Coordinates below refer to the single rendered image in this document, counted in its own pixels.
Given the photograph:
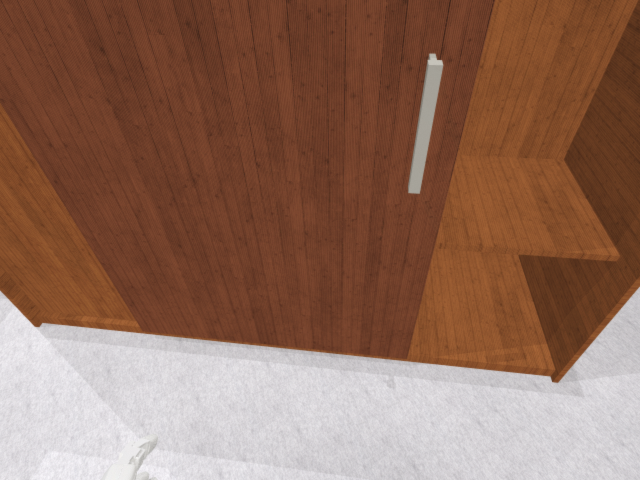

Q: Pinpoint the robot left hand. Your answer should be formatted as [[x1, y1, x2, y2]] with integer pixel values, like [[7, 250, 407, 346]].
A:
[[101, 434, 158, 480]]

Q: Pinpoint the handle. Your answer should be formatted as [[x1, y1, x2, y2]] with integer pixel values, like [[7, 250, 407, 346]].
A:
[[408, 54, 443, 194]]

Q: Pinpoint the wardrobe door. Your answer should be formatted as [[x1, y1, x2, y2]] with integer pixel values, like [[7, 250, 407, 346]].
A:
[[0, 103, 136, 321], [0, 0, 495, 359]]

